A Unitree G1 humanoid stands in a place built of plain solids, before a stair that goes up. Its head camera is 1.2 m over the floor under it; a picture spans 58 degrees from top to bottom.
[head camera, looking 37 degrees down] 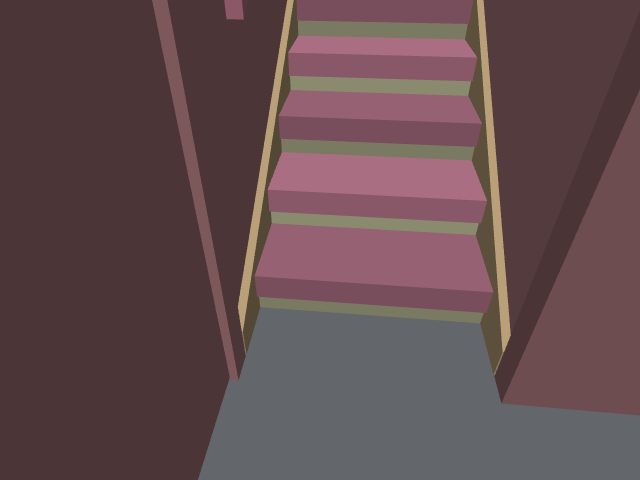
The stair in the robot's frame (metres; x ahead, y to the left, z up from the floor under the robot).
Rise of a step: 0.18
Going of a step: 0.30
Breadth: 0.82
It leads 6 degrees to the right of straight ahead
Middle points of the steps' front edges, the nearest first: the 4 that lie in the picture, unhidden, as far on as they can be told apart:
1.10 -0.18 0.18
1.40 -0.21 0.36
1.70 -0.24 0.53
1.99 -0.27 0.71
